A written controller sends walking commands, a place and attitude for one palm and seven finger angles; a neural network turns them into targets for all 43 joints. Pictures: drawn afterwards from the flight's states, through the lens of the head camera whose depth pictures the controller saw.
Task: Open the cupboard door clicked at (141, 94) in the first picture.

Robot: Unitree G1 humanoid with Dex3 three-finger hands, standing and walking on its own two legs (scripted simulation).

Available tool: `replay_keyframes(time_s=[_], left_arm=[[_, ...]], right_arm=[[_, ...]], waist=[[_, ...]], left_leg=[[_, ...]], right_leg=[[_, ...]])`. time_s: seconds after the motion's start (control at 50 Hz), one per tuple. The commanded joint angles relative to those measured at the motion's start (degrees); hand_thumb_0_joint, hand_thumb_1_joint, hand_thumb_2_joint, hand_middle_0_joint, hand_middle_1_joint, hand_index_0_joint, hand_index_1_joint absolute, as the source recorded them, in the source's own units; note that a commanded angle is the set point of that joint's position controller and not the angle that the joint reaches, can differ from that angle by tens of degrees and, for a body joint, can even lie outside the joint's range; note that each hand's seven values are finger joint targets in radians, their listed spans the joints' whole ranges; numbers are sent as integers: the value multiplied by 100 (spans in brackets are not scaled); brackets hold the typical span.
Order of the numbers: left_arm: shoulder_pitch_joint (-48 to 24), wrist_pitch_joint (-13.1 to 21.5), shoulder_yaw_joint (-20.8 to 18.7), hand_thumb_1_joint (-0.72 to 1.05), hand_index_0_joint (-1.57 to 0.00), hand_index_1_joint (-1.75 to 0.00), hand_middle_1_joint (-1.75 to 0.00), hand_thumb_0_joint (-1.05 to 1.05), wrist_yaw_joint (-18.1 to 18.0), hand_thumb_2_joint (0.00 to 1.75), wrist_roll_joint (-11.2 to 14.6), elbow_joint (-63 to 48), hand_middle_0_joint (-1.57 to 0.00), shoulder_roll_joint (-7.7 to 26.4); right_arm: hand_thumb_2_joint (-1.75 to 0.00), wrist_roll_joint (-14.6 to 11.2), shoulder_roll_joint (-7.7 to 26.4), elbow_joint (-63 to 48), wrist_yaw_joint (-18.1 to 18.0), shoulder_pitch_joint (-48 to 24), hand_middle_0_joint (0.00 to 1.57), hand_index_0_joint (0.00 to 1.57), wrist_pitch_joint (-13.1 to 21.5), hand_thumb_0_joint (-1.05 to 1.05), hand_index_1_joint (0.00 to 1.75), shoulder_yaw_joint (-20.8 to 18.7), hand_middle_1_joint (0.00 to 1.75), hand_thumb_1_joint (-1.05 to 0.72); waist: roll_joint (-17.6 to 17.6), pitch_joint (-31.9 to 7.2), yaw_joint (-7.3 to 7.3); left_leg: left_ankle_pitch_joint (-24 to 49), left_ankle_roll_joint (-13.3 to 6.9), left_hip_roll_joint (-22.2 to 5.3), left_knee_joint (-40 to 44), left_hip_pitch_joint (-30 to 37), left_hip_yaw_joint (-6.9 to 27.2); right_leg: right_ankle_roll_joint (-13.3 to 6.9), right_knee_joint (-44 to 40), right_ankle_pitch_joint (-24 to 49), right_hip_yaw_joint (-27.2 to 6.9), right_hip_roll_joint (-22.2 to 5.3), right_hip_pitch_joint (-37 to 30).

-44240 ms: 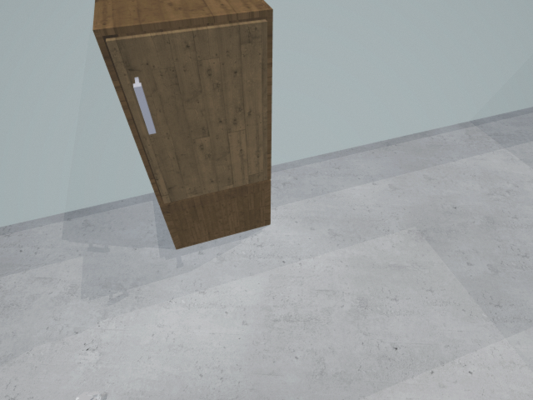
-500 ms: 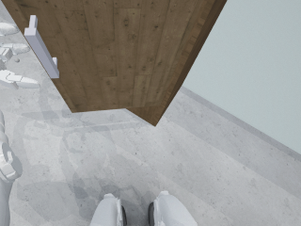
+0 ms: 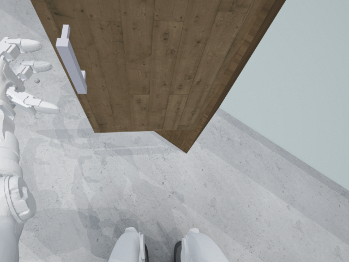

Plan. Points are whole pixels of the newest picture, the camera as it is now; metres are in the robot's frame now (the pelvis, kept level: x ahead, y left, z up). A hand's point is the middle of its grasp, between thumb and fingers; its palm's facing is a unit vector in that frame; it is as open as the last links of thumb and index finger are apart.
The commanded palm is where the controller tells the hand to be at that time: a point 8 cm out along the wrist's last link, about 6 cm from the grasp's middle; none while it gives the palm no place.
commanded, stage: move the hooked fingers beside the handle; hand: left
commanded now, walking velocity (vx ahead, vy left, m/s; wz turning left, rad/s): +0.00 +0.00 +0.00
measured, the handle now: (74, 62) +0.53 +0.21 +0.06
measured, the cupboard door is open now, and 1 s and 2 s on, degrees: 40 40 40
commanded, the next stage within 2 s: slide the fingers in behind the handle in 0.20 s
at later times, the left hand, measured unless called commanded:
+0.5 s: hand (50, 78) +0.48 +0.25 +0.06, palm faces +0.05 -1.00 +0.00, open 14.0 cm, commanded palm +0.47 +0.28 +0.06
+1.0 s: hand (69, 80) +0.48 +0.21 +0.06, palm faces +0.05 -1.00 -0.01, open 14.0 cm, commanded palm +0.46 +0.25 +0.06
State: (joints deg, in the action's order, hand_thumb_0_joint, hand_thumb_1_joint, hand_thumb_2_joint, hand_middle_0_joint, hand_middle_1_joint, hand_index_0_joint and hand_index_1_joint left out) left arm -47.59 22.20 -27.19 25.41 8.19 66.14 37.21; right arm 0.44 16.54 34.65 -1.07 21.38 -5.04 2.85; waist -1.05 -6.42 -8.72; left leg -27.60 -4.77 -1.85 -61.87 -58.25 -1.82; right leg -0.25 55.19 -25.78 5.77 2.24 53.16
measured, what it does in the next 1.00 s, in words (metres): stands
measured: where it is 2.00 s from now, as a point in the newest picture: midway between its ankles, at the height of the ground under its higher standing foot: outside the picture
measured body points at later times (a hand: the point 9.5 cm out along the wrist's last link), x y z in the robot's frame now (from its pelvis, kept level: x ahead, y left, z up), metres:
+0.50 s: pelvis -0.01 -0.01 +0.00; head +0.13 +0.03 +0.42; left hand +0.48 +0.30 +0.06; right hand -0.01 -0.28 -0.10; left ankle +0.01 +0.06 -0.66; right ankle +0.00 -0.13 -0.66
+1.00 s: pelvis +0.00 -0.02 +0.00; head +0.12 +0.01 +0.43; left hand +0.47 +0.26 +0.07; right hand +0.02 -0.28 -0.11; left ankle +0.01 +0.06 -0.66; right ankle +0.00 -0.13 -0.66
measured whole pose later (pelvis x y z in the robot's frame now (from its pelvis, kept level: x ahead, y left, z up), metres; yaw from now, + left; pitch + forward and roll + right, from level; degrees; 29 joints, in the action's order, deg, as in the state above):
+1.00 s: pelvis +0.00 -0.02 +0.00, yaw +0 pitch +22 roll -4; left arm -45.6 24.2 -25.2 17.2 6.6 65.3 30.4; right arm 0.2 15.4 34.2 -0.1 21.1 -4.7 2.9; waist -1.5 -7.1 -9.0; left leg -27.4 -3.7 -2.3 -61.1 -55.8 -2.8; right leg -1.5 56.5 -26.4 4.7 2.7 52.1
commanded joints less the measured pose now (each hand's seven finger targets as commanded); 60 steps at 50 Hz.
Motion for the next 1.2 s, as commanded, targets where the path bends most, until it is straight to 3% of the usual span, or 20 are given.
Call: replay_keyframes(time_s=[0.0,0.06,0.12,0.2,0.26,0.32,0.34,0.46,0.54,0.6,0.64,0.7,0.8,0.88,0.92,1.0,1.04,1.1,1.14,1.18], left_arm=[[-2254,225,-131,-50,-30,-120,-120,0,-168,30,52,-908,-30,1545],[-2522,404,-358,-50,-30,-120,-120,0,-311,30,-42,-1319,-30,1926],[-2244,463,-388,-50,-30,-120,-120,0,-328,30,-26,-1146,-30,1849],[-2402,363,-101,-50,-30,-120,-120,0,-210,30,-5,-896,-30,1604],[-2475,413,-224,-50,-30,-120,-120,0,-198,30,36,-1172,-30,1738],[-2428,374,-57,-50,-30,-120,-120,0,-212,30,80,-973,-30,1426],[-2441,383,29,-50,-30,-120,-120,0,-216,30,97,-954,-30,1284],[-2563,377,-147,-50,-30,-120,-120,0,-477,30,-28,-992,-30,1544],[-2489,452,130,-50,-30,-120,-120,0,-534,30,-76,-1052,-30,1143],[-2517,490,154,-50,-30,-120,-120,0,-513,30,-45,-1258,-30,1139],[-2564,535,343,-50,-30,-120,-120,0,-508,30,30,-1444,-30,816],[-2441,512,316,-50,-30,-120,-120,0,-571,30,60,-1307,-30,758],[-2173,483,36,-50,-30,-120,-120,0,-780,30,12,-1172,-30,1006],[-1965,601,-59,-50,-30,-120,-120,0,-890,30,-34,-1415,-30,1042],[-1833,528,-34,-50,-30,-120,-120,0,-891,30,-17,-1117,-30,970],[-2118,619,159,-50,-30,-120,-120,0,-861,30,-20,-1467,-30,794],[-2190,630,309,-50,-30,-120,-120,0,-850,30,44,-1341,-30,530],[-2455,591,320,-50,-30,-120,-120,0,-876,30,26,-1159,-30,568],[-2499,626,246,-50,-30,-120,-120,0,-922,30,5,-1292,-30,665],[-2512,626,413,-50,-30,-120,-120,0,-971,30,-16,-1279,-30,394]], right_arm=[[-90,-19,1180,-167,-115,1051,20,20,30,0,30,-412,30,-90],[-90,18,1181,-232,-121,1020,20,20,71,0,30,-393,30,-90],[-90,16,1169,-234,-102,988,20,20,111,0,30,-414,30,-90],[-90,-25,1179,-203,-118,986,20,20,73,0,30,-361,30,-90],[-90,-11,1195,-217,-133,1045,20,20,76,0,30,-385,30,-90],[-90,-22,1158,-153,-119,1038,20,20,70,0,30,-386,30,-90],[-90,-24,1139,-160,-118,1055,20,20,72,0,30,-378,30,-90],[-90,-3,1156,-146,-107,1087,20,20,74,0,30,-383,30,-90],[-90,0,1086,-144,-65,1100,20,20,67,0,30,-385,30,-90],[-90,-4,1104,-104,-56,1077,20,20,55,0,30,-407,30,-90],[-90,-4,1063,-97,-45,1076,20,20,64,0,30,-420,30,-90],[-90,-20,1065,-31,-42,1047,20,20,50,0,30,-442,30,-90],[-90,-29,1028,-116,-37,977,20,20,73,0,30,-416,30,-90],[-90,-18,977,-215,11,946,20,20,90,0,30,-429,30,-90],[-90,-42,968,-256,12,891,20,20,94,0,30,-415,30,-90],[-90,-59,932,-286,2,862,20,20,105,0,30,-407,30,-90],[-90,-61,928,-232,4,871,20,20,120,0,30,-425,30,-90],[-90,-69,967,-125,-21,869,20,20,152,0,30,-433,30,-90],[-90,-47,980,-141,-25,902,20,20,175,0,30,-431,30,-90],[-90,-32,932,-106,2,897,20,20,195,0,30,-436,30,-90]], waist=[[-1035,-2449,-129],[-1423,-2813,-13],[-1064,-2846,-47],[-1172,-2467,-156],[-1215,-2853,-86],[-897,-2593,-169],[-1034,-2534,-168],[-974,-2596,-133],[-1090,-2620,-161],[-1147,-2762,-130],[-1231,-2816,-165],[-970,-2664,-176],[-806,-2533,-24],[-839,-2783,84],[-499,-2404,24],[-845,-2687,13],[-615,-2511,-119],[-614,-2374,-173],[-751,-2642,-105],[-877,-2771,-125]], left_leg=[[2982,487,-171,692,3152,922],[3222,547,-150,651,3305,916],[3129,495,-155,613,3161,874],[2784,486,-165,696,3064,897],[3095,512,-173,666,3290,934],[2805,459,-163,672,3049,914],[2817,458,-152,670,3073,915],[2442,388,-104,686,2798,835],[2573,389,-105,657,2979,817],[2616,410,-120,678,3091,814],[2885,422,-127,669,3333,852],[2731,401,-121,701,3197,823],[2599,342,-35,709,2693,666],[2910,359,-33,646,2760,610],[2475,292,-2,664,2263,499],[2597,317,-7,657,2562,519],[2524,299,-27,619,2579,556],[2181,297,-21,621,2407,577],[2310,303,-8,601,2549,606],[2498,334,-22,566,2757,629]], right_leg=[[-143,-419,1306,-190,172,46],[-172,-324,1403,-221,158,-72],[-150,-339,1502,-237,176,-263],[-151,-383,1271,-213,170,0],[-154,-345,1397,-217,169,-95],[-134,-395,1336,-218,176,-90],[-154,-382,1309,-215,177,-1],[-145,-392,1256,-278,157,-180],[-158,-394,1332,-277,178,-121],[-158,-412,1368,-286,172,-212],[-172,-415,1468,-261,188,-150],[-151,-475,1454,-274,188,-216],[-138,-437,1669,-345,154,-653],[-132,-359,1984,-378,155,-881],[-98,-419,1947,-440,148,-1054],[-113,-360,1990,-447,136,-967],[-115,-383,1893,-418,160,-784],[-101,-417,1630,-443,131,-639],[-128,-350,1668,-444,133,-673],[-120,-329,1719,-407,132,-522]])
